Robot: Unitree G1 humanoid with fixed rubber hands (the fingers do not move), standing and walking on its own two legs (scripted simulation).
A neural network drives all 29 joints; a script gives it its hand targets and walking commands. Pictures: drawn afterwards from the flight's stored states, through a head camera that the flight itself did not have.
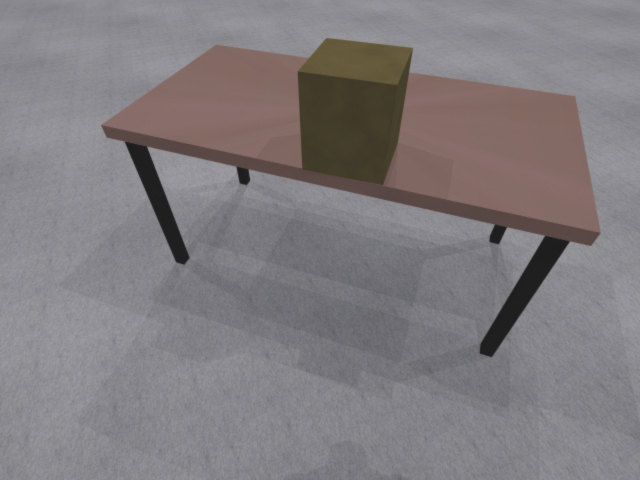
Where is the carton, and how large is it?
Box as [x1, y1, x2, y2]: [298, 38, 412, 184]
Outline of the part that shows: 326,38 298,70 302,169 382,184 397,142 412,48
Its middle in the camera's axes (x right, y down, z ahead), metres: +0.08 -0.32 +0.94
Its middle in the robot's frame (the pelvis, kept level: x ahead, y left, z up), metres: +0.93 -0.05 +0.00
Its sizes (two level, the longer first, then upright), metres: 0.210 0.200 0.250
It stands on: a table, 0.65 m high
